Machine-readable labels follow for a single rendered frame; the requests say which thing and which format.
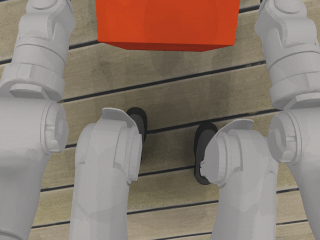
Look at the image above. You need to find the robot left forearm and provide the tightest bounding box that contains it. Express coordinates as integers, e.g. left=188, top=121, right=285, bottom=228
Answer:
left=0, top=0, right=76, bottom=102

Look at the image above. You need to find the robot left foot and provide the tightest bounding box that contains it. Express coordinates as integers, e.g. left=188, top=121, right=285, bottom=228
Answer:
left=126, top=107, right=148, bottom=164

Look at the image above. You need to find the left robot upper arm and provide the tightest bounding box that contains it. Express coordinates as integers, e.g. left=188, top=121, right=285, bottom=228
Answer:
left=0, top=96, right=69, bottom=240

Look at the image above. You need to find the robot right forearm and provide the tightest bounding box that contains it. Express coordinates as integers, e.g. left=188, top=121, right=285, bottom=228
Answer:
left=254, top=0, right=320, bottom=111

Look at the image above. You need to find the left robot thigh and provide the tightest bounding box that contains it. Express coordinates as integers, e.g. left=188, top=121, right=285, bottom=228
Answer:
left=68, top=119, right=143, bottom=240

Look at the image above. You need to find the carton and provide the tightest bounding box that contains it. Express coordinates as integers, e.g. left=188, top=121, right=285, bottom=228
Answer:
left=95, top=0, right=240, bottom=52

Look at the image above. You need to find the right robot upper arm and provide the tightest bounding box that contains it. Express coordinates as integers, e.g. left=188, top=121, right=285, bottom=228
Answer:
left=267, top=107, right=320, bottom=240

